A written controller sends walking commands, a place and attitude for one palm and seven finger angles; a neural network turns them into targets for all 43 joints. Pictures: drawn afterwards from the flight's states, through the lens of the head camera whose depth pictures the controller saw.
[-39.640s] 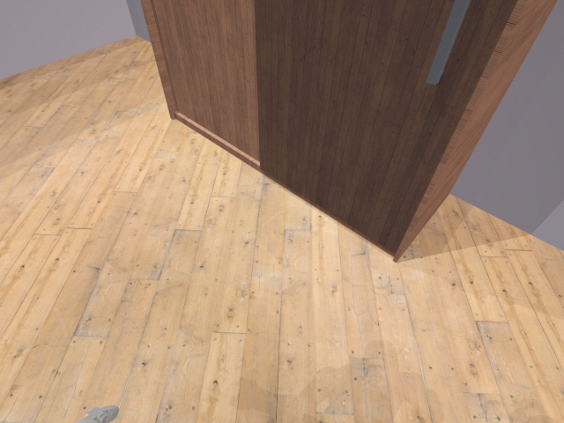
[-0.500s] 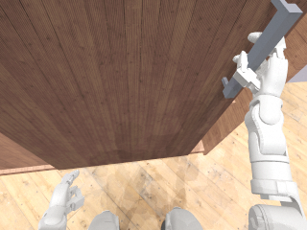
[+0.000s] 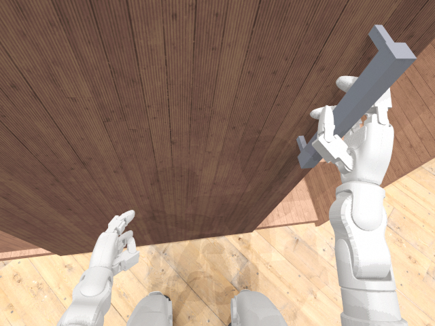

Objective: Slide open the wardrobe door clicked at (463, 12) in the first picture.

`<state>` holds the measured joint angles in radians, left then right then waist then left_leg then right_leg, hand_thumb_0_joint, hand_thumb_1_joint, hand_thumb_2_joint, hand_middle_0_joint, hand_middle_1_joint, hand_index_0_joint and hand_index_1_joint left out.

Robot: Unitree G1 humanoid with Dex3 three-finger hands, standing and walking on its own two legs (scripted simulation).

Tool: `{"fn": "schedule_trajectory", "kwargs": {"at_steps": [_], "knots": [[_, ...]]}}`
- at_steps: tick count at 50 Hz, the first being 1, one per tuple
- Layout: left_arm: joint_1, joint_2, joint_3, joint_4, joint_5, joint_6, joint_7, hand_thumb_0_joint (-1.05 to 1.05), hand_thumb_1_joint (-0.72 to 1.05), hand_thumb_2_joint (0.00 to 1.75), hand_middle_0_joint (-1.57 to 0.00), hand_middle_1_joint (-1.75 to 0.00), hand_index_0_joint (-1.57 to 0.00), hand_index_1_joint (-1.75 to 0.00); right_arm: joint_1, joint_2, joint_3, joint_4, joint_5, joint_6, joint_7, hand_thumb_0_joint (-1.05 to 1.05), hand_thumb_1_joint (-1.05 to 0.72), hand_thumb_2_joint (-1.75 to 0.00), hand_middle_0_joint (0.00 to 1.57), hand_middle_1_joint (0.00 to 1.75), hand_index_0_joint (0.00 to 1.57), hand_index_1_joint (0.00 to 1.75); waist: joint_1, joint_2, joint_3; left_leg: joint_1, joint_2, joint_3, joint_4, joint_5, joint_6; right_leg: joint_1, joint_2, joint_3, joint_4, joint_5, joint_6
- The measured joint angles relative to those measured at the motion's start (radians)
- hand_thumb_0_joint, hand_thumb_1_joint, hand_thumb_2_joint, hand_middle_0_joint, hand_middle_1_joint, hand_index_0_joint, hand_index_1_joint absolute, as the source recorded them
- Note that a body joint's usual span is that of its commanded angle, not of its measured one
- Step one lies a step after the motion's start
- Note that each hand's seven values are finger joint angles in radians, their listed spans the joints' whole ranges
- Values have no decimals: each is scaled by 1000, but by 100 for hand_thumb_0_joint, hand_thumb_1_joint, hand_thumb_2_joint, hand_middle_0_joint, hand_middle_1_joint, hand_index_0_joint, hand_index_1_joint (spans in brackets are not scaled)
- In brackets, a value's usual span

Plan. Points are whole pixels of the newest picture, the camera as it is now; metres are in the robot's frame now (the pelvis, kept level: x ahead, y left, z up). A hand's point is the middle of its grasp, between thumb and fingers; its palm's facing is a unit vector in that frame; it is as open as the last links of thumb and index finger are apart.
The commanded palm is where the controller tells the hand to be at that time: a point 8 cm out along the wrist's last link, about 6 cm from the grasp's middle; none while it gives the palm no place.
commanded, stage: step sideways, sliding the door along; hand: right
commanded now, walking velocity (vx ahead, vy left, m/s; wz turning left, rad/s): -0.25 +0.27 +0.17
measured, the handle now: (334, 110) +0.40 -0.16 +0.17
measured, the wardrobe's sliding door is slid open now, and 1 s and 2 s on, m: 0.33 0.62 0.62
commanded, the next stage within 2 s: stop walking and hold the door there in 1.44 s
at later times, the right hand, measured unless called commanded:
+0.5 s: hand (158, 147) +0.33 +0.09 +0.17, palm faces +0.01 +0.98 -0.18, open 6.7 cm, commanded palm +0.30 +0.06 +0.17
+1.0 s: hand (100, 146) +0.32 +0.15 +0.18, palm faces +0.16 +0.99 -0.06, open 6.3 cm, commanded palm +0.29 +0.18 +0.17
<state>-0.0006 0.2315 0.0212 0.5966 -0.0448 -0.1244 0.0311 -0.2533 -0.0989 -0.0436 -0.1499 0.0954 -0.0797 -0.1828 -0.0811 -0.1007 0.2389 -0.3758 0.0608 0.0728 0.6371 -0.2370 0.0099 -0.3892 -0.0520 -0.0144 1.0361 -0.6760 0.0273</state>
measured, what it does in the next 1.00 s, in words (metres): steps to the left: right foot, then left foot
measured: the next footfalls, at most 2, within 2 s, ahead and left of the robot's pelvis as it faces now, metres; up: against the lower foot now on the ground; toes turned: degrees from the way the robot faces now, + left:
right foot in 0.08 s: +0.03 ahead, -0.10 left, +0.00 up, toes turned -9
left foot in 0.46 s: +0.01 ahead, +0.32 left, +0.00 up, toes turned +13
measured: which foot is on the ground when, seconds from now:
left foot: down 0.00-0.08, up 0.10-0.44, down 0.46-0.76, up 0.78-1.00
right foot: up 0.00-0.06, down 0.08-0.44, up 0.46-0.76, down 0.78-1.00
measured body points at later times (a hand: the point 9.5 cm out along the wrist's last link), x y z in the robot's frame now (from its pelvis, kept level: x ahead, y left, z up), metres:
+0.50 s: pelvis -0.05 +0.18 -0.01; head +0.02 +0.21 +0.44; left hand +0.13 +0.40 -0.12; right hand +0.32 +0.03 +0.18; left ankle -0.03 +0.31 -0.73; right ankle -0.03 -0.05 -0.70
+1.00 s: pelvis -0.10 +0.31 +0.02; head -0.02 +0.28 +0.46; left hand +0.03 +0.54 -0.09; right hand +0.30 +0.10 +0.18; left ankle -0.09 +0.52 -0.63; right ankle -0.10 +0.17 -0.73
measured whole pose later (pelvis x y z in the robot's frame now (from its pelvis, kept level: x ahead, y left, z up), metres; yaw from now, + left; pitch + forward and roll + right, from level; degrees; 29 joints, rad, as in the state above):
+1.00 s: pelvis -0.10 +0.31 +0.02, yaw +7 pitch -1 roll +6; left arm 0.21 0.17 0.00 0.66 -0.03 -0.02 0.02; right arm -0.51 -0.24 -0.09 0.17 0.05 -0.01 -0.14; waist -0.13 -0.04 0.17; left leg -0.53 0.05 0.00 1.03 -0.29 -0.03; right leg -0.17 -0.21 -0.06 0.47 -0.28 0.06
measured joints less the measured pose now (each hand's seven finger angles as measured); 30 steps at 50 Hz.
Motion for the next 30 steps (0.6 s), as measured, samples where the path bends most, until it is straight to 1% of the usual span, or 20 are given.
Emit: {"fn": "schedule_trajectory", "kwargs": {"at_steps": [1,2,3,4,5,6,7,9,11,13,16,19,21,22,23,24,25,26,28,30], "knots": [[-4,4,0,-1,2,3,0,1,91,90,-20,-30,-20,-30,8,14,18,-22,-7,-9,-1,-3,-73,-81,45,140,12,131,11,11,7,-1,0,5,-19,21,10,6,19,-25,-73,33,1],[-4,6,0,-3,5,10,-1,1,91,90,-20,-30,-20,-30,15,22,37,-43,-23,-14,3,-3,-73,-81,44,140,12,130,22,22,13,-6,-4,12,-28,42,17,22,27,-53,-168,103,3],[-2,5,-1,-7,10,19,-1,1,91,90,-20,-30,-20,-30,16,21,57,-56,-36,-23,12,-3,-73,-80,44,140,12,128,33,32,14,-14,-11,20,-24,57,22,47,24,-81,-269,209,5],[4,2,-3,-12,15,31,-3,1,91,90,-20,-30,-20,-30,14,12,78,-61,-35,-35,23,-2,-73,-80,43,140,12,128,44,40,10,-28,-23,30,-3,60,24,82,7,-107,-370,366,-3],[12,-6,1,-15,20,40,-5,1,91,90,-20,-30,-20,-30,6,-2,97,-61,-34,-44,38,-2,-73,-79,43,140,11,127,50,54,5,-51,-35,28,57,33,13,105,-7,-115,-417,398,-24],[19,-21,7,-14,26,47,-8,1,91,90,-20,-30,-20,-30,-10,-19,115,-48,-36,-58,54,-3,-72,-79,43,140,12,127,46,79,10,-77,-45,2,153,-68,1,108,-16,-120,-408,377,-35],[27,-34,7,-8,30,52,-16,1,91,90,-20,-30,-20,-30,-20,-32,129,-33,-42,-70,69,-3,-72,-78,43,140,12,127,34,100,13,-104,-64,-30,264,-151,-5,116,-31,-129,-399,353,-36],[45,-52,-2,0,41,55,-27,1,91,90,-20,-30,-20,-30,-20,-52,148,-20,-58,-75,92,-3,-70,-78,43,140,14,128,25,107,6,-140,-87,-45,437,-237,-19,131,-83,-134,-407,335,-18],[66,-58,-4,-1,43,51,-37,1,91,90,-20,-30,-20,-30,-14,-64,164,-14,-71,-75,99,-2,-70,-79,44,140,18,131,18,83,-6,-152,-80,-44,500,-250,-35,150,-141,-138,-443,352,11],[83,-60,-2,-1,42,52,-42,1,91,90,-20,-30,-20,-30,4,-65,168,-3,-71,-78,98,0,-68,-77,44,140,22,132,6,52,-18,-146,-56,-47,469,-215,-47,174,-194,-153,-490,382,37],[98,-70,-2,-4,38,63,-38,1,91,90,-20,-30,-20,-30,19,-79,145,12,-56,-76,107,1,-65,-74,48,140,25,135,2,24,-29,-92,-25,-53,313,-168,-57,206,-256,-169,-546,422,75],[109,-88,-9,-9,27,59,-31,1,90,90,-20,-30,-20,-30,18,-106,103,33,-40,-79,112,0,-64,-74,50,140,25,135,4,20,-36,-17,-20,-43,145,-142,-60,218,-301,-173,-567,450,118],[116,-98,-13,-14,17,50,-29,1,90,90,-20,-30,-20,-30,7,-126,66,50,-35,-74,107,-3,-62,-76,51,140,25,136,8,26,-46,46,-25,-25,27,-83,-60,202,-321,-162,-541,452,137],[121,-103,-16,-15,10,45,-29,1,90,90,-21,-30,-20,-30,-3,-139,46,58,-34,-65,103,-4,-62,-77,50,140,24,136,11,42,-55,85,-19,-18,-47,-13,-59,182,-319,-154,-504,440,122],[117,-99,-20,-12,3,43,-28,1,90,90,-21,-30,-20,-30,-13,-144,21,66,-36,-58,96,-5,-62,-78,50,140,23,137,17,48,-61,102,-17,-11,-80,12,-49,148,-314,-131,-440,395,75],[94,-79,-18,1,0,46,-24,1,90,90,-21,-30,-20,-30,-14,-130,-7,73,-40,-56,85,-5,-62,-79,49,140,23,137,28,22,-53,80,-31,-4,-39,-12,-36,105,-299,-77,-338,284,24],[72,-60,-13,15,5,50,-15,1,90,90,-21,-30,-20,-30,-11,-118,-25,74,-42,-48,71,-5,-63,-80,49,140,22,137,39,7,-48,56,-35,-5,-6,-33,-25,55,-251,-29,-213,173,6],[58,-41,-6,27,11,54,-4,1,90,90,-21,-30,-20,-30,-9,-105,-34,73,-38,-32,60,-4,-64,-80,48,140,21,137,43,1,-48,38,-33,-12,3,-39,-15,10,-190,-4,-90,101,1],[40,-14,4,45,16,58,13,1,91,90,-20,-30,-20,-30,-8,-89,-40,67,-28,-2,47,-2,-66,-80,48,140,20,136,47,10,-48,23,-27,-26,-19,-17,0,-49,-82,-12,87,52,4],[32,0,8,55,19,71,24,1,91,90,-20,-30,-20,-30,-17,-86,-42,75,-23,5,42,-1,-67,-80,47,140,20,137,63,29,-45,29,-30,-22,-63,17,19,-68,-15,-52,128,59,9]]}}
